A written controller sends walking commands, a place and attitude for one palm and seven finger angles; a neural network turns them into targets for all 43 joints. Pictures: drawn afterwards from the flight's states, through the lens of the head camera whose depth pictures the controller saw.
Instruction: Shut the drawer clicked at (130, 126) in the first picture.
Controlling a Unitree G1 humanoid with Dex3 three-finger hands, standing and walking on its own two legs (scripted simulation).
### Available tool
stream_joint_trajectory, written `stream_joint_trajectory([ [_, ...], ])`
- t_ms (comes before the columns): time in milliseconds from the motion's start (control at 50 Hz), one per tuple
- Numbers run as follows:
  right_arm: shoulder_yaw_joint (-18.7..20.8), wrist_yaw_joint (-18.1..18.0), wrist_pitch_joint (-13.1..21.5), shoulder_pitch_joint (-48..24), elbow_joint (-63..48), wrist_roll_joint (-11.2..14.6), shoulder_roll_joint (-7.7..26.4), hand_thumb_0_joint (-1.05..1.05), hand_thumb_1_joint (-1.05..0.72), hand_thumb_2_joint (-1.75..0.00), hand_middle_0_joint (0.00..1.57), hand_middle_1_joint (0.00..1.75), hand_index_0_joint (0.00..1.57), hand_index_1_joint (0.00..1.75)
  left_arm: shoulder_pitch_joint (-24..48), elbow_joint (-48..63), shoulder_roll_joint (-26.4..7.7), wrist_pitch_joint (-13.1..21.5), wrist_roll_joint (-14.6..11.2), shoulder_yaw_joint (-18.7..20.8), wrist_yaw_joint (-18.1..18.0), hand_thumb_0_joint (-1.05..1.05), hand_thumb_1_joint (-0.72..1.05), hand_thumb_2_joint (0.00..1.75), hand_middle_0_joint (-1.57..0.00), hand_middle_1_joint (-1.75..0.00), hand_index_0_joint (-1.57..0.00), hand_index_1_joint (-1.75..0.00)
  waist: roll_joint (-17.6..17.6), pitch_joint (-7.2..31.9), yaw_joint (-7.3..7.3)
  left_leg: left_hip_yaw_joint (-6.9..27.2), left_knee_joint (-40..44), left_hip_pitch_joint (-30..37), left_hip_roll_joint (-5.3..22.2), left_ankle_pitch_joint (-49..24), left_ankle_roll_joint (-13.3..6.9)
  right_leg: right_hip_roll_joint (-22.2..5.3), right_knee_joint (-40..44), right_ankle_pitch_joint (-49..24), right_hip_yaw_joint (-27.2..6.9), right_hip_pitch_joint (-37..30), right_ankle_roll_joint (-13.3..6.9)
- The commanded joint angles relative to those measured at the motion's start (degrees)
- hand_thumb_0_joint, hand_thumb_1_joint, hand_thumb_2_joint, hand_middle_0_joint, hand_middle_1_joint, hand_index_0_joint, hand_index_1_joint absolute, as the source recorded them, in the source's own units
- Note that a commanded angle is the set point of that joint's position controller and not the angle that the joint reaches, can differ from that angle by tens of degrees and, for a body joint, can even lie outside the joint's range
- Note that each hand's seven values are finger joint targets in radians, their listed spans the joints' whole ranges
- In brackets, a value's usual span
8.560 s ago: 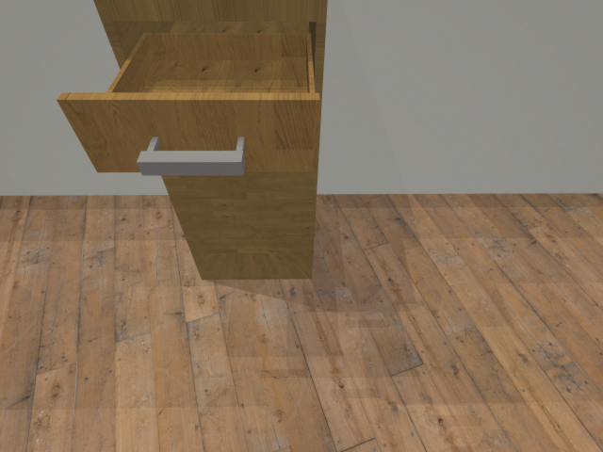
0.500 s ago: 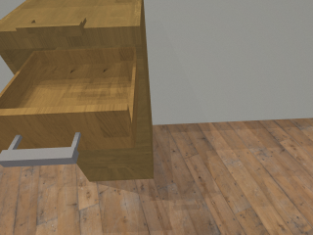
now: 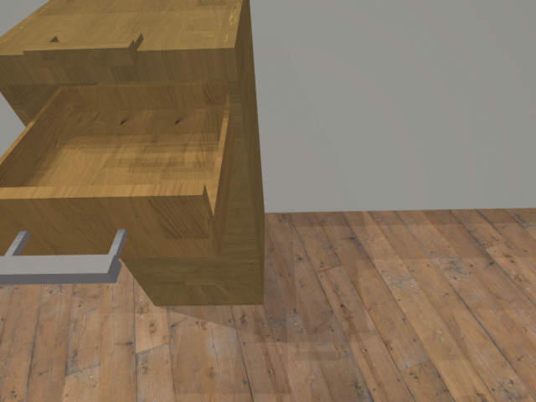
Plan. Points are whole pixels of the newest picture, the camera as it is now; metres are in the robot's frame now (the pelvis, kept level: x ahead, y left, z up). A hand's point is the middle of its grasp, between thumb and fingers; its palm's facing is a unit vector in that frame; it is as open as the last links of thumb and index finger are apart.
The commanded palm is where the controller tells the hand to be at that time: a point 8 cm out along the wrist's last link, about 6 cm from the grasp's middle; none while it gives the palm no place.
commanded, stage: come to a stop and stand still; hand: left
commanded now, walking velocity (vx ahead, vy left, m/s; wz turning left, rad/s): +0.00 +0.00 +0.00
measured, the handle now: (63, 253) +0.28 +0.29 +0.11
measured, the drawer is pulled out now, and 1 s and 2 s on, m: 0.27 0.27 0.27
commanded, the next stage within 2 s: look again from close up in 1.38 s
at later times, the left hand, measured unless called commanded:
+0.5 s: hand out of the picture -0.03 +0.23 -0.18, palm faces +0.02 -0.98 -0.19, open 7.4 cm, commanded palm none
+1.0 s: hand out of the picture -0.04 +0.21 -0.17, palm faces +0.00 -0.99 -0.15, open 7.4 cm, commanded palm none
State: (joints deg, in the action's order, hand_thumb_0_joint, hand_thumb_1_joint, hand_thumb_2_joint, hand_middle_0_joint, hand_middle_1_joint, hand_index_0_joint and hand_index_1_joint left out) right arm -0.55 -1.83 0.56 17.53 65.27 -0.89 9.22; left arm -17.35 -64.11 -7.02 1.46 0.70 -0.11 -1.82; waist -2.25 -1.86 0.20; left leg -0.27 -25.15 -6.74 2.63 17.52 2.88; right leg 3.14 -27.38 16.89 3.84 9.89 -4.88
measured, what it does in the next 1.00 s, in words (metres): shifts its weight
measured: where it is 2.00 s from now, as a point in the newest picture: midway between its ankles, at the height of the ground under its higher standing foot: outside the picture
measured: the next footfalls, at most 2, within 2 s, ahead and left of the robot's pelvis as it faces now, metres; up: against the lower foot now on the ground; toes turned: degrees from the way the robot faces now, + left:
none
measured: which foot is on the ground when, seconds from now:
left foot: down 0.00-1.00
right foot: down 0.00-1.00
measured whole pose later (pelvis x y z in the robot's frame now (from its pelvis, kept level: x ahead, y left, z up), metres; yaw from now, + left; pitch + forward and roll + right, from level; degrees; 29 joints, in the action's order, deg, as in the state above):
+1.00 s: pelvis -0.02 +0.06 +0.00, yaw -1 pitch -1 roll +1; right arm -1.1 -1.8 2.1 17.2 65.0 -0.8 7.6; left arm -18.1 -64.6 -5.6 0.4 0.9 -1.2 -1.9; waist -0.1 -2.4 -0.3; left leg -4.9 -24.8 -9.2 -3.2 15.3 -4.0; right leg -1.6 -28.1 14.9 0.6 12.6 0.5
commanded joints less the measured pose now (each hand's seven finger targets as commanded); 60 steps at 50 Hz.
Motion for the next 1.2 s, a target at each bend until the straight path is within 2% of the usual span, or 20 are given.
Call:
stream_joint_trajectory([
  [0,0.5,-0.4,0.2,4.5,-1.2,0.3,2.8,0.00,-0.90,-0.90,0.20,0.30,0.20,0.30,-3.0,2.3,-8.8,1.2,-0.3,1.8,-0.7,0.00,0.90,0.90,-0.20,-0.30,-0.20,-0.30,4.1,-1.6,0.22,-0.5,1.2,-4.0,1.1,-6.0,-2.6,-11.5,8.1,-20.9,-11.2,-2.0,0.9],
  [120,0.5,-0.4,0.6,5.3,-0.7,0.2,2.5,0.00,-0.90,-0.90,0.20,0.30,0.20,0.30,-2.7,2.4,-7.4,1.0,-0.2,1.5,-0.5,0.00,0.90,0.90,-0.20,-0.30,-0.20,-0.30,2.1,-1.5,0.30,0.8,3.3,-2.7,2.3,-9.4,-3.0,-9.5,7.5,-16.3,-9.3,-0.7,1.0],
  [140,1.4,-0.2,1.2,-3.9,-4.8,0.8,4.4,0.00,-0.90,-0.90,0.20,0.30,0.20,0.30,-10.5,-0.8,-9.4,2.5,0.3,2.6,-3.1,0.00,0.90,0.90,-0.20,-0.30,-0.20,-0.30,12.8,-3.2,-4.37,-3.7,-14.1,-13.3,0.8,-1.5,-1.6,-14.6,6.2,-62.0,-15.9,-5.7,9.2],
  [160,1.5,-0.2,0.4,0.6,-8.0,0.8,2.4,0.00,-0.90,-0.90,0.20,0.30,0.20,0.30,-11.4,2.0,-11.1,2.8,0.7,2.6,-3.1,0.00,0.90,0.90,-0.20,-0.30,-0.20,-0.30,12.4,2.7,-0.97,2.5,-20.5,-15.2,-0.6,5.0,-3.5,-19.1,3.6,-71.8,-17.6,-10.7,8.8],
  [180,1.7,-0.2,0.1,0.1,-7.7,0.7,2.9,0.00,-0.90,-0.90,0.20,0.30,0.20,0.30,-8.8,2.8,-8.6,2.8,0.5,1.7,-2.7,0.00,0.90,0.90,-0.20,-0.30,-0.20,-0.30,2.9,2.7,-0.04,2.3,-22.6,-15.1,0.1,4.8,-3.6,-18.3,3.9,-67.7,-13.8,-8.5,5.1],
  [200,1.4,0.1,0.1,0.4,-7.6,1.1,0.6,0.00,-0.90,-0.90,0.20,0.30,0.20,0.30,-7.7,2.9,-8.7,2.6,0.7,1.6,-2.5,0.00,0.90,0.90,-0.20,-0.30,-0.20,-0.30,3.3,4.3,0.46,1.3,-20.6,-13.5,1.1,5.7,-3.2,-17.2,4.6,-57.7,-11.7,-7.1,-0.1],
  [220,1.3,0.5,0.0,1.8,-8.2,1.2,0.2,0.00,-0.90,-0.90,0.20,0.30,0.20,0.30,-5.0,4.8,-9.3,2.1,0.7,1.9,-2.1,0.00,0.90,0.90,-0.20,-0.30,-0.20,-0.30,1.5,6.5,0.69,-0.7,-15.9,-10.7,-0.2,5.7,-3.0,-16.0,3.8,-50.6,-10.2,-7.6,-2.8],
  [240,1.4,0.6,0.1,2.3,-8.2,1.1,0.2,0.00,-0.90,-0.90,0.20,0.30,0.20,0.30,-3.9,5.8,-9.5,1.6,0.8,1.9,-1.9,0.00,0.90,0.90,-0.20,-0.30,-0.20,-0.30,5.3,6.0,0.87,-2.0,-12.1,-9.1,-1.0,5.0,-2.9,-14.9,4.4,-40.6,-9.2,-5.3,-3.4],
  [280,1.5,0.4,0.0,4.5,-7.0,0.6,0.7,0.00,-0.90,-0.90,0.20,0.30,0.20,0.30,-2.1,5.8,-8.4,0.7,0.4,1.5,-1.7,0.00,0.90,0.90,-0.20,-0.30,-0.20,-0.30,6.7,3.1,1.74,-2.3,-4.2,-2.5,-1.4,-0.3,-2.9,-12.9,6.6,-13.7,-9.9,3.5,-2.1],
  [300,1.5,0.4,0.1,5.4,-6.5,0.4,1.5,0.00,-0.90,-0.90,0.20,0.30,0.20,0.30,-1.4,5.8,-7.8,0.2,0.1,1.3,-1.4,0.00,0.90,0.90,-0.20,-0.30,-0.20,-0.30,5.7,0.3,2.01,-1.2,-1.8,-0.9,-0.6,-1.3,-3.2,-11.2,7.4,-0.7,-9.8,8.2,-0.7],
  [320,1.8,0.5,0.6,6.9,-6.4,0.1,2.6,0.00,-0.90,-0.90,0.20,0.30,0.20,0.30,-1.1,6.0,-6.7,-0.3,0.2,1.3,-1.3,0.00,0.90,0.90,-0.20,-0.30,-0.20,-0.30,1.6,-1.6,2.00,1.6,0.8,-1.8,2.0,-2.4,-4.0,-9.0,5.4,5.4,-8.7,10.4,0.5],
  [340,1.7,0.4,0.8,5.7,-6.9,-0.5,4.6,0.00,-0.90,-0.90,0.20,0.30,0.20,0.30,-1.6,6.1,-5.6,-0.8,-0.1,1.1,-1.1,0.00,0.90,0.90,-0.20,-0.30,-0.20,-0.30,-3.0,-4.4,0.86,6.0,4.5,-7.7,5.6,0.8,-5.8,-6.6,4.2,6.4,-7.3,9.8,1.8],
  [360,1.7,0.3,0.7,4.4,-7.8,-0.6,5.6,0.00,-0.90,-0.90,0.20,0.30,0.20,0.30,-2.3,6.3,-5.3,-0.7,0.0,1.0,-0.9,0.00,0.90,0.90,-0.20,-0.30,-0.20,-0.30,-2.9,-5.7,0.02,7.7,7.1,-12.2,7.0,4.8,-6.9,-5.5,3.6,3.7,-6.0,6.9,2.2],
  [380,1.7,0.3,0.8,2.7,-7.8,-0.5,5.6,0.00,-0.90,-0.90,0.20,0.30,0.20,0.30,-1.6,5.8,-5.5,-1.1,0.3,0.9,-0.8,0.00,0.90,0.90,-0.20,-0.30,-0.20,-0.30,-6.5,-7.4,-0.23,9.7,10.9,-15.1,6.5,8.9,-7.0,-5.1,1.1,2.7,-4.6,5.0,2.3],
  [400,1.6,0.3,0.8,1.4,-8.2,-0.4,5.8,0.00,-0.90,-0.90,0.20,0.30,0.20,0.30,-2.4,5.4,-5.5,-1.2,0.5,0.7,-0.5,0.00,0.90,0.90,-0.20,-0.30,-0.20,-0.30,-6.0,-9.2,-1.03,10.7,13.1,-17.3,6.6,12.7,-7.4,-4.9,0.2,1.9,-4.1,4.5,2.4],
  [440,1.5,0.2,1.1,1.4,-8.4,-0.3,6.0,0.00,-0.90,-0.90,0.20,0.30,0.20,0.30,-3.3,5.0,-5.3,-1.2,0.7,0.6,-0.2,0.00,0.90,0.90,-0.20,-0.30,-0.20,-0.30,-4.3,-8.5,-1.37,10.9,13.9,-16.8,6.3,12.0,-7.5,-5.0,-0.1,0.1,-4.3,3.7,2.4],
  [500,1.4,0.1,1.3,2.1,-8.1,-0.1,6.5,0.00,-0.90,-0.90,0.20,0.30,0.20,0.30,-3.7,4.5,-5.5,-1.1,0.6,0.4,0.1,0.00,0.90,0.90,-0.20,-0.30,-0.20,-0.30,-0.4,-7.1,-1.28,10.7,14.2,-15.2,5.8,12.6,-7.5,-5.6,0.4,-0.2,-4.4,3.6,2.5],
  [660,1.1,0.0,1.6,3.5,-5.7,0.0,5.5,0.00,-0.90,-0.90,0.20,0.30,0.20,0.30,-3.9,3.4,-5.0,-0.6,0.3,0.1,0.1,0.00,0.90,0.90,-0.20,-0.30,-0.20,-0.30,2.0,-3.5,-0.73,8.8,12.2,-10.0,4.7,5.3,-7.2,-7.0,2.0,-3.1,-5.8,3.6,2.6],
  [960,0.3,-0.7,2.2,4.4,-1.4,0.4,3.4,0.00,-0.90,-0.90,0.20,0.30,0.20,0.30,-5.0,0.9,-4.2,-0.2,-0.1,0.0,-0.7,0.00,0.90,0.90,-0.20,-0.30,-0.20,-0.30,2.2,-0.5,-0.15,3.3,5.0,-2.6,3.2,-18.1,-6.4,-8.3,1.7,-12.4,-7.3,1.9,2.9],
  [1180,0.2,-0.6,1.8,3.1,-0.5,0.4,3.2,0.00,-0.90,-0.90,0.20,0.30,0.20,0.30,-4.8,1.1,-4.8,-0.1,-0.1,-0.1,-0.7,0.00,0.90,0.90,-0.20,-0.30,-0.20,-0.30,2.5,-2.1,-0.32,2.7,4.7,-3.0,2.9,-14.4,-5.9,-8.7,3.3,-13.2,-8.1,1.9,2.6],
])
